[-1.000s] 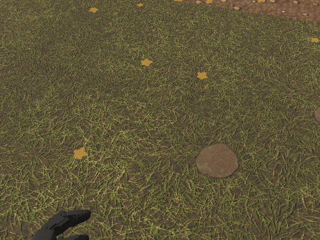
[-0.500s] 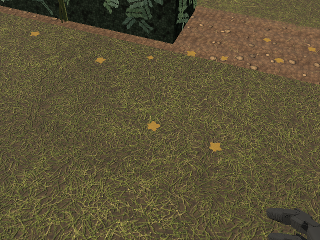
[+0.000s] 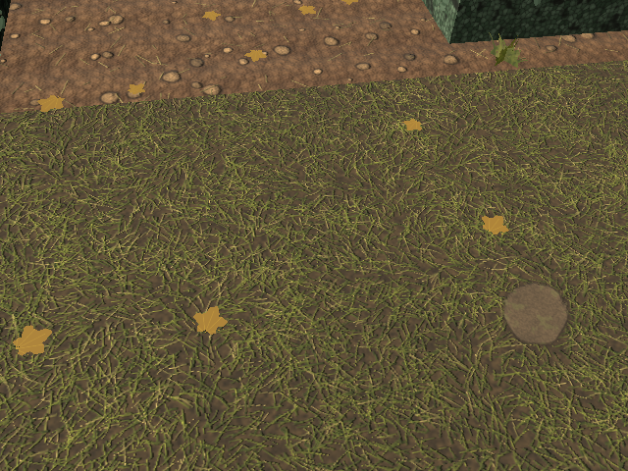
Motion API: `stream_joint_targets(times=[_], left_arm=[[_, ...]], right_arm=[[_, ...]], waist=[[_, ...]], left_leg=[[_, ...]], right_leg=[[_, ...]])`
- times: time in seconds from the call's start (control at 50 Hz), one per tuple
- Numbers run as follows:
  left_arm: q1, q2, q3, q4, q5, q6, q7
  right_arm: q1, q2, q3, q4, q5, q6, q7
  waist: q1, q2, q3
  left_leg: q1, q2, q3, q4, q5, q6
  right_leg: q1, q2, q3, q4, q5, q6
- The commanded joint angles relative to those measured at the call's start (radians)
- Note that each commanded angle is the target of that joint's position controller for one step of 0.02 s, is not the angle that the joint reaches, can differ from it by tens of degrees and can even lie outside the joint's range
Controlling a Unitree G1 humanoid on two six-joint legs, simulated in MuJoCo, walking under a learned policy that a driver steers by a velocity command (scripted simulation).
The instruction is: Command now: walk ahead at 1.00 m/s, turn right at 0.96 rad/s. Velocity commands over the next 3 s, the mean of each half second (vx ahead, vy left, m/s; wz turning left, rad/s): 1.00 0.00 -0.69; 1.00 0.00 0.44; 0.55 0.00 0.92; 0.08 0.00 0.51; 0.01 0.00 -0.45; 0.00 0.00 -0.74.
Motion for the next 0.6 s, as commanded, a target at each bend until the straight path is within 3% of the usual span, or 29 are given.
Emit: stream_joint_targets(times=[0.02,0.06,0.08,0.1,0.12,0.14,0.16,0.18,0.2,0.22,0.24,0.26,0.28,0.3,0.34,0.38,0.4,0.42,0.44,0.46,0.48,0.5,0.52,0.54,0.56,0.58,0.6], left_arm=[[-0.210,0.147,0.034,-0.162,-0.001,-0.069,0.039],[-0.121,0.175,0.049,-0.115,-0.028,-0.062,0.071],[-0.110,0.179,0.053,-0.101,-0.027,-0.053,0.073],[-0.103,0.164,0.051,-0.099,-0.038,-0.042,0.071],[-0.183,0.149,0.049,-0.133,-0.019,-0.037,0.072],[-0.316,0.164,0.048,-0.184,-0.019,-0.039,0.062],[-0.428,0.135,0.038,-0.232,0.002,-0.049,0.044],[-0.208,-0.025,0.010,-0.242,-0.013,-0.053,0.036],[0.003,-0.072,-0.011,-0.223,-0.079,-0.052,0.035],[-0.065,-0.029,-0.008,-0.224,-0.099,-0.041,0.032],[-0.166,0.010,-0.003,-0.239,-0.087,-0.027,0.037],[-0.191,0.005,-0.007,-0.254,-0.073,-0.008,0.036],[-0.198,0.000,-0.009,-0.263,-0.060,0.007,0.025],[-0.205,0.021,-0.003,-0.270,-0.064,0.014,0.014],[-0.278,0.046,-0.001,-0.313,-0.045,0.001,0.000],[-0.295,0.047,-0.001,-0.308,-0.034,-0.013,-0.016],[-0.257,0.082,0.019,-0.276,-0.035,-0.015,-0.024],[-0.294,0.087,0.014,-0.281,-0.027,-0.019,-0.025],[-0.406,0.063,0.009,-0.307,-0.043,-0.030,-0.029],[-0.526,0.050,-0.002,-0.333,-0.051,-0.044,-0.039],[-0.608,0.044,-0.007,-0.354,-0.042,-0.059,-0.056],[-0.610,0.055,-0.004,-0.350,-0.024,-0.065,-0.080],[-0.579,0.045,-0.002,-0.334,-0.020,-0.074,-0.098],[-0.542,0.039,0.000,-0.319,-0.024,-0.079,-0.103],[-0.496,0.056,0.007,-0.299,-0.043,-0.077,-0.098],[-0.435,0.096,0.021,-0.274,-0.051,-0.074,-0.081],[-0.344,0.136,0.038,-0.232,-0.039,-0.075,-0.065]], right_arm=[[-0.004,-0.204,-0.057,-0.100,-0.039,0.012,-0.019],[-0.090,-0.175,-0.051,-0.125,-0.047,-0.001,0.003],[-0.060,-0.146,-0.054,-0.125,-0.036,-0.001,0.006],[0.008,-0.149,-0.064,-0.114,-0.015,0.002,0.005],[0.232,-0.184,-0.096,-0.048,-0.007,-0.003,0.004],[0.496,-0.231,-0.132,0.003,0.007,-0.005,0.001],[0.723,-0.284,-0.149,0.063,0.020,-0.002,0.003],[0.602,-0.308,-0.133,0.042,-0.005,-0.012,0.017],[0.384,-0.284,-0.106,-0.020,-0.017,-0.016,0.032],[0.268,-0.244,-0.109,-0.037,-0.005,-0.015,0.041],[0.171,-0.196,-0.095,-0.047,0.000,-0.016,0.046],[0.102,-0.179,-0.080,-0.041,-0.001,-0.022,0.050],[0.081,-0.155,-0.070,-0.030,-0.002,-0.025,0.047],[0.086,-0.162,-0.069,-0.005,0.008,-0.022,0.047],[0.119,-0.198,-0.074,0.045,0.010,-0.007,0.043],[0.182,-0.254,-0.091,0.076,-0.003,-0.001,0.040],[0.193,-0.278,-0.098,0.087,-0.030,-0.006,0.042],[0.231,-0.265,-0.092,0.102,-0.025,-0.004,0.041],[0.363,-0.184,-0.077,0.148,-0.001,0.002,0.023],[0.463,-0.148,-0.061,0.168,-0.006,0.006,0.013],[0.494,-0.125,-0.056,0.191,-0.003,0.016,0.000],[0.445,-0.130,-0.049,0.180,-0.012,0.026,-0.002],[0.373,-0.148,-0.050,0.159,-0.011,0.035,0.004],[0.341,-0.180,-0.056,0.147,-0.005,0.038,0.009],[0.318,-0.194,-0.062,0.147,0.003,0.041,0.008],[0.303,-0.206,-0.066,0.146,0.008,0.041,0.008],[0.314,-0.207,-0.069,0.154,0.015,0.043,0.014]], waist=[[-0.075,0.129,0.064],[-0.017,0.060,0.019],[-0.026,0.034,-0.025],[-0.052,0.009,-0.044],[-0.167,-0.009,-0.149],[-0.349,-0.002,-0.255],[-0.481,0.143,-0.300],[-0.285,0.552,-0.246],[-0.077,0.606,-0.127],[-0.042,0.360,0.023],[-0.021,0.095,0.128],[0.021,0.047,0.154],[0.037,0.010,0.149],[0.047,0.013,0.135],[0.033,0.057,0.111],[0.013,0.043,0.042],[0.026,0.023,-0.006],[0.006,-0.009,-0.009],[-0.073,0.000,0.068],[-0.143,0.003,0.129],[-0.162,0.053,0.133],[-0.144,0.053,0.125],[-0.118,0.057,0.093],[-0.092,0.084,0.075],[-0.053,0.113,0.086],[-0.017,0.106,0.102],[0.023,0.085,0.062]], left_leg=[[-0.011,0.059,-0.001,-0.394,0.158,-0.056],[0.314,-0.027,0.113,-0.590,0.449,-0.023],[0.494,-0.081,0.159,-0.573,0.518,-0.028],[0.589,-0.104,0.157,-0.609,0.484,-0.034],[0.830,-0.122,0.152,-0.463,0.602,-0.034],[1.037,-0.114,0.155,-0.484,0.475,-0.041],[1.123,-0.091,0.114,-0.622,0.261,-0.029],[1.028,0.128,-0.289,-0.794,0.095,0.104],[0.908,0.284,-0.650,-1.012,0.104,0.235],[0.729,0.298,-0.769,-1.124,-0.243,0.274],[0.513,0.253,-0.681,-1.120,-0.333,0.280],[0.366,0.241,-0.573,-1.071,-0.256,0.290],[0.273,0.211,-0.457,-1.043,-0.189,0.273],[0.255,0.183,-0.354,-1.034,-0.144,0.255],[0.287,0.161,-0.241,-1.096,-0.057,0.255],[0.368,0.169,-0.165,-1.072,0.034,0.273],[0.426,0.179,-0.139,-1.017,0.102,0.277],[0.502,0.173,-0.113,-1.004,0.163,0.267],[0.698,0.187,-0.125,-0.932,0.078,0.234],[0.834,0.171,-0.087,-0.922,0.001,0.211],[0.844,0.154,-0.051,-0.921,-0.011,0.178],[0.676,0.113,0.017,-0.946,-0.021,0.158],[0.454,0.093,0.063,-0.988,-0.032,0.148],[0.306,0.083,0.079,-1.023,-0.037,0.154],[0.278,0.077,0.091,-1.026,-0.027,0.158],[0.336,0.066,0.093,-0.983,0.021,0.154],[0.441,0.029,0.106,-0.835,0.170,0.145]], right_leg=[[-0.244,-0.377,0.630,-0.373,0.070,-0.222],[-0.367,-0.228,0.409,-0.326,0.116,-0.139],[-0.426,-0.203,0.370,-0.301,0.182,-0.122],[-0.401,-0.187,0.368,-0.250,0.162,-0.096],[-0.424,-0.158,0.368,-0.100,0.347,-0.052],[-0.419,-0.120,0.284,0.167,0.579,0.039],[-0.389,-0.071,0.250,0.549,0.304,0.115],[-0.476,0.009,0.279,0.980,-0.304,0.118],[-0.635,-0.055,0.273,1.098,-0.277,0.103],[-0.726,-0.125,0.205,1.025,-0.119,0.073],[-0.651,-0.182,0.171,0.937,-0.028,0.051],[-0.577,-0.208,0.176,0.881,-0.006,0.046],[-0.502,-0.235,0.191,0.813,-0.003,0.040],[-0.474,-0.259,0.210,0.716,0.014,0.039],[-0.454,-0.274,0.193,0.477,0.085,0.058],[-0.433,-0.261,0.132,0.424,0.188,0.081],[-0.421,-0.255,0.076,0.500,0.286,0.081],[-0.480,-0.259,0.054,0.502,0.278,0.076],[-0.737,-0.299,0.184,0.454,0.332,0.058],[-0.913,-0.274,0.172,0.304,0.357,0.052],[-0.875,-0.293,0.132,0.146,0.507,0.052],[-0.661,-0.294,0.030,0.031,0.682,0.055],[-0.344,-0.275,-0.013,-0.028,0.824,0.056],[-0.108,-0.255,-0.029,-0.013,0.863,0.062],[0.002,-0.254,-0.016,-0.014,0.834,0.078],[0.034,-0.248,-0.014,-0.050,0.767,0.099],[0.099,-0.236,-0.019,-0.111,0.713,0.115]])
